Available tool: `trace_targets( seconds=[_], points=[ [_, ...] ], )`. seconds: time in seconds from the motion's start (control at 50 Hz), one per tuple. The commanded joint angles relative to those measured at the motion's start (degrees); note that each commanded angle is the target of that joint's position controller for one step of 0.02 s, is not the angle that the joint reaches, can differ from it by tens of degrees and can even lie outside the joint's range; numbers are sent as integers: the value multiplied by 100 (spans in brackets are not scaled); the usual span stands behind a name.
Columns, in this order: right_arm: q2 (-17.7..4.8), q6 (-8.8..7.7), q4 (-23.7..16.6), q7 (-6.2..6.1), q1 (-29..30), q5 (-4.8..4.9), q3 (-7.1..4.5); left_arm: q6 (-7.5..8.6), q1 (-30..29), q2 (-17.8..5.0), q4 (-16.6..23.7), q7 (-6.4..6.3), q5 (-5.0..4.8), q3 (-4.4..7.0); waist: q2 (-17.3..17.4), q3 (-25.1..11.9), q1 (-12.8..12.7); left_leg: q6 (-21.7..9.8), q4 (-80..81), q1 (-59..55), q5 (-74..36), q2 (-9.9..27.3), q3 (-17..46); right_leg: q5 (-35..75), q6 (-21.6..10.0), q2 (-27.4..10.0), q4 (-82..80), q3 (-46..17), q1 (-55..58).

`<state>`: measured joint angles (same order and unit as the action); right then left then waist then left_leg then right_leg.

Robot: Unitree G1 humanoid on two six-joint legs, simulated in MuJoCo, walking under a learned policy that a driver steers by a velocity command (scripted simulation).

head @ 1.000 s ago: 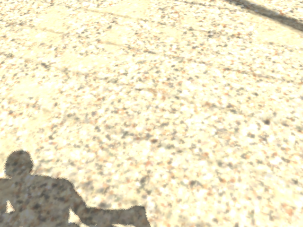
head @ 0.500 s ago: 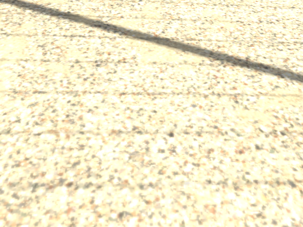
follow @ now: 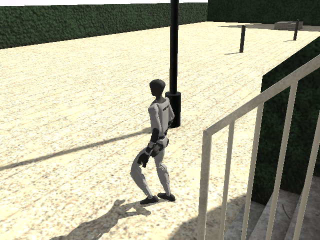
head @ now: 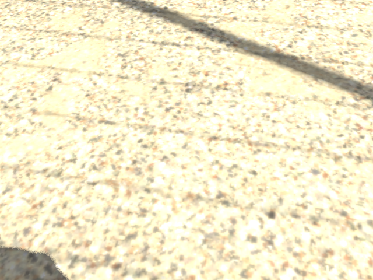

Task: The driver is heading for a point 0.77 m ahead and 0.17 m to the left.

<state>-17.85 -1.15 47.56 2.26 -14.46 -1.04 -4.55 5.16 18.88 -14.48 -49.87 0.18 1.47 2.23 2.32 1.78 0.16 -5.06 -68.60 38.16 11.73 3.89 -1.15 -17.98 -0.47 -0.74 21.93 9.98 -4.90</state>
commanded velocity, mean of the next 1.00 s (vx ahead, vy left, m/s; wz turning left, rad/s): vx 0.13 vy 0.00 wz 0.62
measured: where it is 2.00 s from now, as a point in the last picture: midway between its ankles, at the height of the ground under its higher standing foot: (141, 216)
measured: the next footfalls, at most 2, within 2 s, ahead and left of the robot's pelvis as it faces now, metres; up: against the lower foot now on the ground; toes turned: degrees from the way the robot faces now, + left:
left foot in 0.18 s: +0.31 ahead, +0.05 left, +0.00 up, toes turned +11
right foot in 0.88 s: +0.42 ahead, -0.10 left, +0.00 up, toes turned +41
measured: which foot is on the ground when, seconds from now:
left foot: up 0.00-0.16, down 0.18-0.86, up 0.88-1.00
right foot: down 0.00-0.18, up 0.20-0.86, down 0.88-1.00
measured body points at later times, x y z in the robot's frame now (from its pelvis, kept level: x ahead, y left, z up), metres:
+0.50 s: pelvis +0.22 +0.00 -0.01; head +0.26 +0.04 +0.44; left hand +0.29 +0.31 -0.12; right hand +0.40 -0.24 -0.11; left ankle +0.28 +0.04 -0.74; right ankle +0.37 -0.16 -0.66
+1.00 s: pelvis +0.33 -0.06 +0.00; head +0.36 -0.06 +0.45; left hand +0.26 +0.23 -0.09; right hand +0.57 -0.22 -0.13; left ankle +0.24 +0.04 -0.70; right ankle +0.38 -0.13 -0.74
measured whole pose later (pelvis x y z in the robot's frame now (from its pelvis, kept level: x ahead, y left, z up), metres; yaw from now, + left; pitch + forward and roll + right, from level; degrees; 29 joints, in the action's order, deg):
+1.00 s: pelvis +0.33 -0.06 +0.00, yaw +37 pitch +0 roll +1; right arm -17.5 2.6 44.7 -0.5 -13.9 -0.8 -2.6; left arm -1.1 12.0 -15.5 -42.2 -1.7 0.7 -0.1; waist 2.0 2.5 -0.4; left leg 0.0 -45.3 19.0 25.0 -9.4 12.0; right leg -12.6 -2.6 2.4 24.7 -3.2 -11.8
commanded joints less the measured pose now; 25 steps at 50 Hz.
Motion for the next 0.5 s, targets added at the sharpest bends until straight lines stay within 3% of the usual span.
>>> trace_targets(
  seconds=[0.02, 0.06, 0.08, 0.12, 0.14, 0.16, 0.18, 0.2, 0.22, 0.24, 0.26, 0.28, 0.3, 0.34, 0.38, 0.44, 0.5],
  points=[
    [339, 29, -568, 98, 226, -30, 165, 160, -514, -281, 352, -60, -73, 10, -1032, 483, 305, 74, 1013, 9, -785, -34, -328, 4741, -278, -1096, -908, 168, -519],
    [306, -13, -669, 221, 448, -39, 214, 159, -703, -439, 414, -162, -114, 37, -865, 436, 321, 30, 2485, -820, -1565, -234, -657, 4559, -253, -927, -745, 571, -629],
    [239, -10, -657, 259, 349, -53, 201, 169, -649, -636, 419, -206, -129, 85, -794, 253, 367, -26, 2795, -1249, -1732, -425, -843, 5046, -223, -985, -473, 603, -490],
    [6, 37, -552, 228, -247, -89, 124, 121, -673, -1015, 492, -268, -180, 209, -789, -233, 635, -225, 2941, -2011, -1430, -754, -949, 6228, -153, -1212, 502, 538, -133],
    [-164, 62, -464, 168, -760, -119, 53, 51, -743, -1139, 543, -266, -211, 263, -765, -532, 885, -387, 2961, -2524, -1199, -821, -825, 6409, -151, -1354, 1363, 455, -108],
    [-411, 61, -310, 70, -1422, -150, -60, -18, -833, -1132, 609, -229, -237, 281, -673, -888, 1156, -542, 3187, -3223, -1179, -902, -633, 5814, -99, -1379, 2541, 325, -253],
    [-662, 28, -182, -62, -1730, -138, -179, -89, -845, -960, 593, -159, -277, 262, -205, -904, 1297, -718, 3811, -3816, -1637, -830, -289, 3383, 73, -889, 4223, 343, -739],
    [-1082, 47, -279, -185, -1129, 33, -275, -161, -450, -355, 686, -69, -146, 141, 958, -343, 653, -880, 3482, -4114, -5401, 24, 985, -1613, 251, 147, 6184, 345, -2248],
    [-1617, 44, -598, -132, -1031, 28, -374, -272, 497, -400, 990, -117, -87, 112, 916, -1759, 155, -2058, 3719, -5272, -7198, 1242, 3252, -1904, 465, 418, 7267, -877, -3044],
    [-1460, 127, -958, -149, -498, 87, -426, -311, 487, -641, 992, -170, 27, 73, 261, -2218, 231, -2304, 4544, -5135, -4383, 1474, 4075, -1455, 389, 208, 7167, -1455, -3299],
    [-1019, 187, -1025, -207, -173, 123, -309, -340, 68, -824, 1010, -186, 73, 97, -381, -1362, 133, -2071, 4975, -4215, -2563, 1212, 3854, -1144, 362, 22, 6612, -1508, -3352],
    [-713, 202, -964, -229, -3, 130, -204, -375, -360, -825, 1110, -206, 134, 111, -635, -798, -2, -1740, 5200, -3559, -1790, 836, 3529, -968, 353, -136, 5976, -1543, -3301],
    [-607, 179, -936, -248, 13, 134, -172, -457, -451, -816, 1159, -234, 158, 106, -593, -542, -80, -1499, 5206, -3098, -2130, 610, 3145, -815, 364, -225, 5503, -1537, -3065],
    [-625, 130, -861, -236, -90, 128, -168, -671, -516, -745, 1173, -260, 168, 81, -634, -563, -111, -1090, 5097, -2574, -2886, 267, 2650, -594, 432, -263, 4867, -1499, -2533],
    [-822, 114, -867, -224, -140, 89, -240, -734, -620, -628, 1228, -250, 118, 42, -602, -794, -68, -760, 4922, -2622, -3191, 59, 2520, -338, 471, -242, 4482, -1515, -2496],
    [-940, 209, -916, -256, -190, 114, -301, -820, -1043, -657, 1399, -238, 68, 48, -258, -814, 82, -327, 5011, -2752, -1888, -167, 2787, 47, 500, -164, 4030, -1636, -2815],
    [-899, 296, -937, -276, -293, 112, -296, -861, -1259, -772, 1420, -246, 41, 95, 56, -619, 218, -166, 5149, -2981, -745, -211, 3047, 307, 491, -114, 3714, -1715, -3175]
  ],
)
